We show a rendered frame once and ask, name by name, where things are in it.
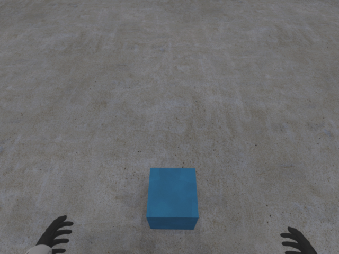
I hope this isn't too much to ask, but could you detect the left robot hand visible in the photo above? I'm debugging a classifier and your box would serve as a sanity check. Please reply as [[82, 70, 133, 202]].
[[36, 215, 74, 254]]

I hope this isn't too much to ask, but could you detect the right robot hand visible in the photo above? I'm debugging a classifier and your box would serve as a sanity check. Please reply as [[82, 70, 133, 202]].
[[280, 227, 317, 254]]

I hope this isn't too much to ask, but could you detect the carton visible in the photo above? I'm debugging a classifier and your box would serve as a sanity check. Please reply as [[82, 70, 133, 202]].
[[146, 168, 199, 230]]

